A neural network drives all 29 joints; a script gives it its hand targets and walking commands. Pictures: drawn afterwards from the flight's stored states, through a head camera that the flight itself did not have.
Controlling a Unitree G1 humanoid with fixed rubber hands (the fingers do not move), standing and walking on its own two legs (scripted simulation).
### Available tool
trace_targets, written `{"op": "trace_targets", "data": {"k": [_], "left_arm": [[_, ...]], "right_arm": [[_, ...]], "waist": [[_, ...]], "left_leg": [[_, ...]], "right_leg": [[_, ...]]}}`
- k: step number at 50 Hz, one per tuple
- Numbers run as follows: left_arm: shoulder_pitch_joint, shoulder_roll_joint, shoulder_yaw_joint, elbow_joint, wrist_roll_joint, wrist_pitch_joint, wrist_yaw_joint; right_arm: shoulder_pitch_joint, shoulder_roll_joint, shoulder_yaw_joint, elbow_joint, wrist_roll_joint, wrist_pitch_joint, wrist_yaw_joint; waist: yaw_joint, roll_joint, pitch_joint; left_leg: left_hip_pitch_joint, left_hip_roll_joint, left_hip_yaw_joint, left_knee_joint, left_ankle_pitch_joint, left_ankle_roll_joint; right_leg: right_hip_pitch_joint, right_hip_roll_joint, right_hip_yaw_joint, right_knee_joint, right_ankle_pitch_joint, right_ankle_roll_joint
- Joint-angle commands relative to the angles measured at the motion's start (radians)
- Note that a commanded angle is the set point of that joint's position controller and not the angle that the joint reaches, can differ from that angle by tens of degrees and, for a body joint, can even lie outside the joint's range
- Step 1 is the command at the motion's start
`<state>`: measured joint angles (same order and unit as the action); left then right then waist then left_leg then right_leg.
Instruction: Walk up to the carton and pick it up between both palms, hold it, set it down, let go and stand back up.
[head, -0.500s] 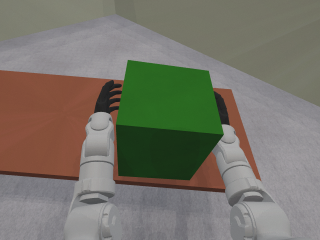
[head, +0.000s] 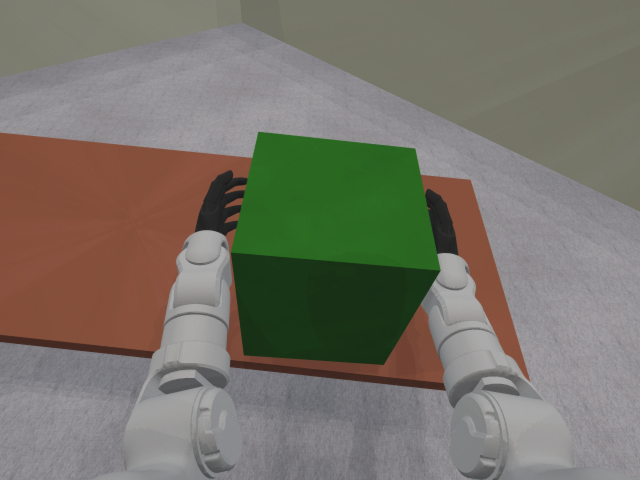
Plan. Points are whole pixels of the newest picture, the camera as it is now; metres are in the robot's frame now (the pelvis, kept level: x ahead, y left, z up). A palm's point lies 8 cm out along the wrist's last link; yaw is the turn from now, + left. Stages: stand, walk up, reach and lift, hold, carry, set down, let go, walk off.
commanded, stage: set down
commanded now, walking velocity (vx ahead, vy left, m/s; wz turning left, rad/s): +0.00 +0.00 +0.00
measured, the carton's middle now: (325, 256) +0.39 +0.02 +0.07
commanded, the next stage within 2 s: none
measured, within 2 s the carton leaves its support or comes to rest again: rests again in 1.00 s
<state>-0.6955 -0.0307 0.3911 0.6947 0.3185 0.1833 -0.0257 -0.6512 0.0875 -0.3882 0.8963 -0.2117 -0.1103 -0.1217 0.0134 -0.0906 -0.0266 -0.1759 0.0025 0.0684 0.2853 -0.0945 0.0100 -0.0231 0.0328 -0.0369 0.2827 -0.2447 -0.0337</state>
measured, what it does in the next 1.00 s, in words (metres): stands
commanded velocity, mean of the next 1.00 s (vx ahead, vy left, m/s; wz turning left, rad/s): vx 0.00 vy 0.00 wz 0.00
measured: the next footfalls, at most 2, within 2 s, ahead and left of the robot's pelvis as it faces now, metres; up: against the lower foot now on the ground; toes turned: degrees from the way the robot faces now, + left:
none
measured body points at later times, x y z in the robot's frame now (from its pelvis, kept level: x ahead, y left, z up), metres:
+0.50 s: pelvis +0.00 +0.00 +0.00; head +0.01 +0.04 +0.45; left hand +0.42 +0.17 +0.09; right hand +0.40 -0.14 +0.08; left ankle +0.04 +0.11 -0.75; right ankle -0.06 -0.08 -0.75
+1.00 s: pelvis +0.01 +0.00 +0.00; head +0.06 +0.02 +0.44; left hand +0.42 +0.17 +0.04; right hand +0.41 -0.14 +0.04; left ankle +0.04 +0.11 -0.75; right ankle -0.06 -0.08 -0.75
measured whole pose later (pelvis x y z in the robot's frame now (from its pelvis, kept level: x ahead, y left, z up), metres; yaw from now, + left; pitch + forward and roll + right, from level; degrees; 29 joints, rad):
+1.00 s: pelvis +0.01 +0.00 +0.00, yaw -1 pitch +10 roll +0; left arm -0.72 -0.02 0.48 0.97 0.35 -0.11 -0.02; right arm -0.67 0.14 -0.62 0.95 -0.44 -0.26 -0.07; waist 0.03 -0.06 -0.09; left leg -0.39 0.02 0.09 0.31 -0.10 0.01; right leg -0.24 0.04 -0.02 0.31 -0.24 -0.04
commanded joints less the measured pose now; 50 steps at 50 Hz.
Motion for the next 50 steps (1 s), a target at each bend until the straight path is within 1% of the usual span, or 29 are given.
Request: {"op": "trace_targets", "data": {"k": [1, 2, 3, 4, 5, 6, 7, 8, 9, 10, 11, 12, 13, 14, 16, 17, 19, 23, 24, 27, 30, 32, 35, 39, 43, 45, 46, 48, 50], "left_arm": [[-0.623, -0.469, -0.296, -0.06, -0.036, -0.068, -0.118], [-0.625, -0.467, -0.284, -0.052, -0.032, -0.071, -0.121], [-0.648, -0.468, -0.285, -0.02, -0.028, -0.071, -0.123], [-0.641, -0.466, -0.264, -0.008, -0.024, -0.071, -0.124], [-0.643, -0.461, -0.258, 0.0, -0.007, -0.075, -0.127], [-0.638, -0.463, -0.25, 0.025, -0.01, -0.077, -0.129], [-0.663, -0.453, -0.249, 0.017, -0.015, -0.086, -0.129], [-0.682, -0.471, -0.247, 0.019, -0.018, -0.089, -0.127], [-0.675, -0.469, -0.253, 0.009, -0.016, -0.1, -0.124], [-0.674, -0.459, -0.239, 0.025, -0.011, -0.106, -0.122], [-0.68, -0.453, -0.228, 0.036, -0.003, -0.112, -0.123], [-0.7, -0.458, -0.229, 0.041, 0.004, -0.117, -0.122], [-0.705, -0.453, -0.2, 0.055, 0.019, -0.117, -0.122], [-0.711, -0.446, -0.189, 0.068, 0.013, -0.119, -0.121], [-0.707, -0.442, -0.178, 0.075, 0.029, -0.131, -0.117], [-0.715, -0.428, -0.171, 0.081, 0.036, -0.141, -0.117], [-0.712, -0.432, -0.155, 0.09, 0.038, -0.151, -0.112], [-0.73, -0.431, -0.15, 0.11, 0.043, -0.18, -0.095], [-0.721, -0.425, -0.15, 0.109, 0.046, -0.185, -0.094], [-0.69, -0.451, -0.153, 0.136, 0.049, -0.202, -0.083], [-0.671, -0.427, -0.111, 0.16, 0.067, -0.207, -0.091], [-0.681, -0.429, -0.125, 0.155, 0.064, -0.217, -0.093], [-0.686, -0.448, -0.143, 0.159, 0.039, -0.241, -0.08], [-0.68, -0.482, -0.17, 0.148, 0.041, -0.267, -0.073], [-0.626, -0.486, -0.16, 0.184, 0.065, -0.299, -0.07], [-0.623, -0.483, -0.172, 0.198, 0.041, -0.323, -0.072], [-0.642, -0.471, -0.173, 0.19, 0.041, -0.334, -0.074], [-0.647, -0.472, -0.185, 0.217, 0.028, -0.351, -0.076], [-0.637, -0.471, -0.183, 0.217, 0.04, -0.362, -0.082]], "right_arm": [[-0.772, 0.47, 0.282, -0.212, -0.047, -0.09, 0.123], [-0.772, 0.49, 0.29, -0.212, -0.049, -0.088, 0.125], [-0.801, 0.468, 0.259, -0.215, -0.051, -0.085, 0.127], [-0.791, 0.468, 0.254, -0.199, -0.069, -0.084, 0.13], [-0.786, 0.481, 0.236, -0.195, -0.073, -0.083, 0.129], [-0.772, 0.48, 0.221, -0.165, -0.081, -0.076, 0.131], [-0.761, 0.459, 0.192, -0.168, -0.109, -0.077, 0.134], [-0.777, 0.469, 0.184, -0.163, -0.112, -0.082, 0.138], [-0.769, 0.471, 0.166, -0.152, -0.134, -0.086, 0.14], [-0.755, 0.462, 0.149, -0.128, -0.131, -0.084, 0.143], [-0.749, 0.468, 0.146, -0.141, -0.14, -0.081, 0.148], [-0.778, 0.468, 0.133, -0.138, -0.15, -0.084, 0.152], [-0.772, 0.465, 0.127, -0.12, -0.143, -0.079, 0.157], [-0.779, 0.467, 0.107, -0.115, -0.161, -0.077, 0.161], [-0.765, 0.481, 0.114, -0.117, -0.164, -0.08, 0.171], [-0.777, 0.479, 0.106, -0.118, -0.169, -0.082, 0.172], [-0.764, 0.492, 0.104, -0.125, -0.188, -0.086, 0.177], [-0.761, 0.473, 0.07, -0.109, -0.206, -0.108, 0.187], [-0.75, 0.477, 0.061, -0.096, -0.209, -0.108, 0.195], [-0.735, 0.464, 0.064, -0.078, -0.219, -0.119, 0.203], [-0.711, 0.482, 0.064, -0.063, -0.233, -0.119, 0.198], [-0.733, 0.483, 0.064, -0.073, -0.237, -0.131, 0.196], [-0.727, 0.487, 0.07, -0.061, -0.236, -0.151, 0.2], [-0.706, 0.507, 0.051, -0.039, -0.274, -0.179, 0.199], [-0.688, 0.525, 0.083, -0.015, -0.262, -0.207, 0.19], [-0.685, 0.547, 0.104, -0.019, -0.256, -0.222, 0.181], [-0.681, 0.558, 0.102, -0.008, -0.269, -0.225, 0.175], [-0.683, 0.555, 0.099, -0.017, -0.275, -0.238, 0.169], [-0.662, 0.569, 0.116, 0.0, -0.29, -0.244, 0.166]], "waist": [[-0.001, 0.066, -0.507], [0.021, 0.057, -0.494], [0.004, 0.079, -0.475], [0.013, 0.063, -0.47], [0.007, 0.082, -0.457], [0.007, 0.075, -0.44], [-0.013, 0.094, -0.468], [-0.008, 0.103, -0.475], [-0.019, 0.118, -0.51], [-0.02, 0.107, -0.487], [-0.004, 0.09, -0.472], [-0.009, 0.123, -0.502], [0.004, 0.114, -0.472], [-0.009, 0.109, -0.475], [0.017, 0.107, -0.51], [0.016, 0.118, -0.501], [0.034, 0.109, -0.528], [0.014, 0.111, -0.557], [0.021, 0.128, -0.568], [0.025, 0.118, -0.57], [0.034, 0.089, -0.524], [0.031, 0.099, -0.541], [0.026, 0.094, -0.582], [0.017, 0.135, -0.671], [0.038, 0.12, -0.649], [0.037, 0.091, -0.673], [0.027, 0.101, -0.677], [0.018, 0.092, -0.683], [0.026, 0.084, -0.669]], "left_leg": [[0.298, 0.017, 0.02, 0.042, 0.302, -0.008], [0.281, 0.01, 0.022, 0.035, 0.294, -0.007], [0.287, 0.013, 0.027, 0.034, 0.286, -0.011], [0.287, 0.012, 0.023, 0.024, 0.277, -0.002], [0.283, 0.014, 0.024, 0.019, 0.263, -0.002], [0.298, 0.019, 0.039, 0.015, 0.26, -0.002], [0.319, 0.015, 0.027, 0.024, 0.268, -0.01], [0.343, 0.02, 0.032, 0.028, 0.29, -0.014], [0.367, 0.028, 0.028, 0.037, 0.311, -0.018], [0.361, 0.028, 0.025, 0.045, 0.327, -0.016], [0.344, 0.031, 0.025, 0.037, 0.288, -0.011], [0.357, 0.032, 0.031, 0.043, 0.297, -0.013], [0.32, 0.029, 0.032, 0.027, 0.253, -0.008], [0.337, 0.033, 0.038, 0.026, 0.238, -0.008], [0.34, 0.034, 0.029, 0.036, 0.273, -0.001], [0.317, 0.037, 0.025, 0.035, 0.254, 0.007], [0.284, 0.024, 0.051, 0.029, 0.25, 0.004], [0.321, 0.039, 0.049, 0.045, 0.305, -0.005], [0.374, 0.046, 0.042, 0.052, 0.336, -0.011], [0.388, 0.056, 0.043, 0.07, 0.376, -0.012], [0.299, 0.044, 0.047, 0.053, 0.332, 0.001], [0.296, 0.045, 0.054, 0.057, 0.35, 0.001], [0.363, 0.057, 0.034, 0.091, 0.434, -0.005], [0.412, 0.059, 0.029, 0.135, 0.545, -0.026], [0.328, 0.056, 0.023, 0.135, 0.55, -0.023], [0.271, 0.051, 0.039, 0.134, 0.529, -0.012], [0.244, 0.052, 0.038, 0.123, 0.511, -0.016], [0.247, 0.057, 0.04, 0.12, 0.493, -0.016], [0.233, 0.051, 0.033, 0.123, 0.506, -0.011]], "right_leg": [[-0.006, -0.047, -0.025, 0.012, 0.596, 0.123], [0.033, -0.046, -0.025, 0.019, 0.617, 0.125], [0.012, -0.037, -0.042, 0.018, 0.571, 0.121], [0.005, -0.039, -0.033, -0.001, 0.547, 0.115], [-0.008, -0.04, -0.024, -0.009, 0.518, 0.123], [-0.018, -0.036, -0.043, -0.014, 0.498, 0.121], [-0.046, -0.034, -0.047, -0.007, 0.486, 0.118], [-0.062, -0.031, -0.043, -0.014, 0.461, 0.111], [-0.1, -0.031, -0.052, -0.018, 0.468, 0.107], [-0.095, -0.031, -0.051, -0.018, 0.458, 0.105], [-0.093, -0.033, -0.047, -0.017, 0.444, 0.105], [-0.101, -0.038, -0.043, -0.018, 0.43, 0.107], [-0.105, -0.034, -0.034, -0.024, 0.39, 0.096], [-0.13, -0.04, -0.043, -0.03, 0.371, 0.099], [-0.115, -0.041, -0.037, -0.013, 0.406, 0.099], [-0.122, -0.051, -0.018, -0.01, 0.412, 0.103], [-0.068, -0.05, -0.028, 0.002, 0.458, 0.106], [-0.109, -0.036, -0.041, 0.0, 0.435, 0.099], [-0.155, -0.034, -0.047, -0.009, 0.414, 0.091], [-0.19, -0.027, -0.06, -0.017, 0.39, 0.081], [-0.116, -0.033, -0.046, -0.002, 0.45, 0.092], [-0.138, -0.031, -0.036, 0.009, 0.452, 0.093], [-0.195, -0.03, -0.05, -0.003, 0.425, 0.077], [-0.255, -0.012, -0.066, -0.009, 0.415, 0.066], [-0.22, -0.025, -0.044, 0.021, 0.533, 0.076], [-0.172, -0.03, -0.036, 0.041, 0.607, 0.078], [-0.148, -0.037, -0.038, 0.05, 0.632, 0.086], [-0.145, -0.037, -0.04, 0.052, 0.629, 0.088], [-0.145, -0.034, -0.038, 0.054, 0.625, 0.091]]}}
